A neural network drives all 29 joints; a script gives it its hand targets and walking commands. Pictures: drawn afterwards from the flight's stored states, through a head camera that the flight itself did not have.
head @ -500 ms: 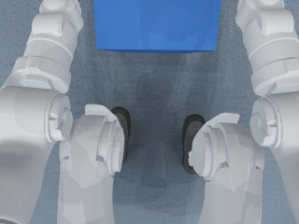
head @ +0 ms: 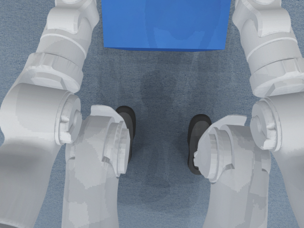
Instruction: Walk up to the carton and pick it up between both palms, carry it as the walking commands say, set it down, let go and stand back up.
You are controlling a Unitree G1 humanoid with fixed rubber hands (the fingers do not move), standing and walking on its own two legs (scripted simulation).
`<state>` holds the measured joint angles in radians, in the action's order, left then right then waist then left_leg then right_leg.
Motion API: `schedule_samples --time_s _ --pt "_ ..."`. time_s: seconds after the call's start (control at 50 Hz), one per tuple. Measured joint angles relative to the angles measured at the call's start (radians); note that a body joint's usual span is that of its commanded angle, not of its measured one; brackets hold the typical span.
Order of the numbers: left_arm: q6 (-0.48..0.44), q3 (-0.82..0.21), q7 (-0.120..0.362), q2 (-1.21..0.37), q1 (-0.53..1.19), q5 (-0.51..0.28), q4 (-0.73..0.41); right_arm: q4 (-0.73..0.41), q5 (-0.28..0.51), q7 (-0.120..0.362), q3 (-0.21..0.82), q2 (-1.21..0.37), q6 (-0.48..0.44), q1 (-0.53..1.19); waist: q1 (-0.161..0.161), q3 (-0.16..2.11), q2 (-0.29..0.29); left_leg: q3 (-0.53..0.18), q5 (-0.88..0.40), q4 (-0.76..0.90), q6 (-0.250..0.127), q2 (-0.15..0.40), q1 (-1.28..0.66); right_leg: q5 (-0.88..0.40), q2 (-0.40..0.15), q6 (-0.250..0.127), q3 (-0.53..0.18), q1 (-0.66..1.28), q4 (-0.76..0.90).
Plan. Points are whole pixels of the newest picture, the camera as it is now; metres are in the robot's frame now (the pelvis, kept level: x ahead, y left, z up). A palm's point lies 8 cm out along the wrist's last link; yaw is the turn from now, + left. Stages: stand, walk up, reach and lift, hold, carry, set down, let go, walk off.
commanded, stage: reach and lift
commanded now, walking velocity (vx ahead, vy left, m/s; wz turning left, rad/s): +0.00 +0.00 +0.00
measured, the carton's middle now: out of the picture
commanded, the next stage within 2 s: none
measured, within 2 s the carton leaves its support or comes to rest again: leaves its support in 0.76 s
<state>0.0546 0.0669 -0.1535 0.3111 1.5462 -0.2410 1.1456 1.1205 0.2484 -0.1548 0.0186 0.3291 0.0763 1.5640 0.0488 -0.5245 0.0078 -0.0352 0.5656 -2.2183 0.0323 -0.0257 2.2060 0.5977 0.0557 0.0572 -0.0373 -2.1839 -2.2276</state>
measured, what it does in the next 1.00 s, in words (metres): stands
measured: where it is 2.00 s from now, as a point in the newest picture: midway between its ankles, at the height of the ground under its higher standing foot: (160, 149)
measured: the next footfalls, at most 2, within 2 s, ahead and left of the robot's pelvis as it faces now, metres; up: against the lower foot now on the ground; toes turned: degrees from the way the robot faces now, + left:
none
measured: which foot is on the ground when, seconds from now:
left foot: down 0.00-1.00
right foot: down 0.00-1.00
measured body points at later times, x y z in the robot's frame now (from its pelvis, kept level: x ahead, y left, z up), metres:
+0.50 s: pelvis +0.00 +0.00 -0.01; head +0.37 +0.01 +0.23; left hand +0.56 +0.17 -0.19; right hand +0.58 -0.11 -0.19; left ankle +0.12 +0.13 -0.33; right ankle +0.11 -0.13 -0.33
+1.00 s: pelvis -0.01 +0.00 +0.01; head +0.36 +0.02 +0.26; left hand +0.55 +0.17 -0.15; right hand +0.58 -0.11 -0.14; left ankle +0.12 +0.13 -0.33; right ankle +0.12 -0.13 -0.33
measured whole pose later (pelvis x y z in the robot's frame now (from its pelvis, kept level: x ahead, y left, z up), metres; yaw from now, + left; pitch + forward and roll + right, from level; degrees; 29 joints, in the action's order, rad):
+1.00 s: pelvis -0.01 +0.00 +0.01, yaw +0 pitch +28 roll -1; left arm 0.28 0.21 -0.19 0.24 1.47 -0.12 0.91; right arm 0.94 0.09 -0.18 -0.17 0.26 0.27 1.52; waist 0.05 -0.53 -0.03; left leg -0.07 0.57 -2.20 0.08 -0.09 2.12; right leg 0.59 0.11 0.08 -0.06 -2.10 -2.21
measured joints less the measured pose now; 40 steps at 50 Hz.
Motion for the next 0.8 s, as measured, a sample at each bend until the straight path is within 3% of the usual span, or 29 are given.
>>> schedule_samples --time_s 0.2,0.32,0.44,0.64,0.72,0.8 --pt "-0.008 -0.003 -0.016 -0.005 0.001 -0.008 0.004 0.025 -0.007 -0.011 0.01 -0.007 -0.007 0.017 -0.004 0.001 0.0 0.001 -0.004 0.006 0.007 -0.004 -0.002 -0.005 0.005 -0.001 -0.005 -0.004 0.001" --pt "0.029 0.047 -0.005 -0.019 0.017 0.037 0.032 0.067 -0.065 -0.008 -0.041 -0.02 0.031 0.044 -0.009 0.002 -0.002 0.008 -0.002 -0.015 0.01 -0.008 -0.004 0.0 0.009 0.001 -0.014 -0.005 -0.027" --pt "0.087 0.074 0.034 -0.021 0.006 0.086 0.0 0.036 -0.115 0.01 -0.109 -0.031 0.081 0.026 -0.001 0.002 -0.012 0.005 0.016 -0.046 0.013 -0.007 -0.008 0.013 0.018 0.004 -0.014 -0.003 -0.055" --pt "0.131 0.068 0.045 -0.022 -0.014 0.078 -0.046 -0.039 -0.124 0.017 -0.138 -0.035 0.105 -0.02 0.004 0.002 -0.005 0.002 0.024 -0.05 0.015 -0.014 -0.014 0.022 0.025 0.009 -0.016 0.005 -0.057" --pt "0.161 0.037 0.022 -0.022 -0.031 0.059 -0.088 -0.072 -0.115 -0.026 -0.111 -0.039 0.136 -0.027 0.003 -0.001 -0.006 -0.003 0.027 -0.045 0.022 -0.023 -0.025 0.024 0.032 0.012 -0.019 0.015 -0.053" --pt "0.182 0.033 -0.053 -0.045 -0.054 0.049 -0.138 -0.109 -0.1 -0.036 -0.111 -0.041 0.151 -0.047 0.005 -0.003 -0.006 -0.017 -0.008 -0.031 0.034 -0.044 -0.048 0.026 0.04 0.017 -0.019 0.038 -0.044"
